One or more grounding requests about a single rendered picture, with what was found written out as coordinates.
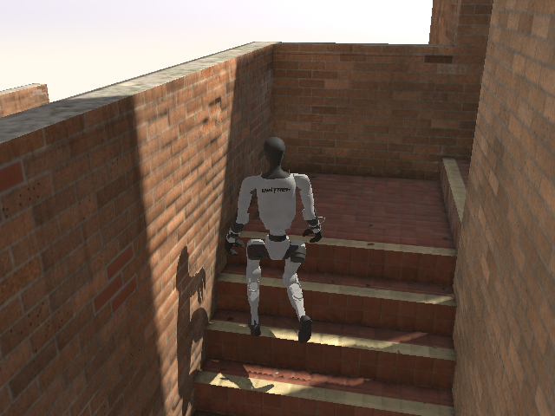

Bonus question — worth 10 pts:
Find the left robot upper arm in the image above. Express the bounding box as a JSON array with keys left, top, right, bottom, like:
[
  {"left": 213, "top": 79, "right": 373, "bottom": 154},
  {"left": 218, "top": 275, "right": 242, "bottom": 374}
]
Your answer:
[{"left": 236, "top": 176, "right": 258, "bottom": 224}]

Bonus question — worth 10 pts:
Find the robot left hand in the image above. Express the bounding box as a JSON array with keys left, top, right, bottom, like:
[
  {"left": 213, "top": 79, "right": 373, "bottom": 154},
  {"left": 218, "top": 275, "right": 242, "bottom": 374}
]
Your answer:
[{"left": 225, "top": 239, "right": 245, "bottom": 256}]

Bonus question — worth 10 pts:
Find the robot right forearm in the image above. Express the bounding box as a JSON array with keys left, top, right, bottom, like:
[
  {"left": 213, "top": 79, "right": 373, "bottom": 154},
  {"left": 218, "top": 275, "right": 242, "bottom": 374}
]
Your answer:
[{"left": 307, "top": 207, "right": 321, "bottom": 233}]

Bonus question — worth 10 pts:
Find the robot right foot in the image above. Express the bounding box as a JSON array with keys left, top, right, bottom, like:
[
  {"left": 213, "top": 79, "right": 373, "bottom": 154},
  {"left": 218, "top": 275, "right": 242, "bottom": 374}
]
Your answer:
[{"left": 298, "top": 315, "right": 312, "bottom": 343}]

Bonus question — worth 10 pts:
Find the robot right hand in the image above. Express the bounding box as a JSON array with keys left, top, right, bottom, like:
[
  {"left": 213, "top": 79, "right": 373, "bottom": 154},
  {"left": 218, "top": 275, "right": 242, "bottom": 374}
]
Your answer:
[{"left": 303, "top": 229, "right": 323, "bottom": 243}]

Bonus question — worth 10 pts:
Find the left robot thigh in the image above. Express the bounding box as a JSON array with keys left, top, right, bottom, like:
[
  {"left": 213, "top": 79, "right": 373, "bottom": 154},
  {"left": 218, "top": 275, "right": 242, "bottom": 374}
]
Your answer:
[{"left": 246, "top": 239, "right": 265, "bottom": 281}]

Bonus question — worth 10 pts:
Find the right robot upper arm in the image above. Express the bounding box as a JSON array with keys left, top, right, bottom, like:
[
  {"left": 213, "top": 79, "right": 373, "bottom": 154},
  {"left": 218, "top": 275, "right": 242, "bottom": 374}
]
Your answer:
[{"left": 293, "top": 173, "right": 316, "bottom": 220}]

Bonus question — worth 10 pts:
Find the robot left forearm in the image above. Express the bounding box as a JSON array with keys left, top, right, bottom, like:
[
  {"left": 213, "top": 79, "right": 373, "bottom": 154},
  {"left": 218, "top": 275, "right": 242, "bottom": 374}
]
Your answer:
[{"left": 226, "top": 211, "right": 244, "bottom": 243}]

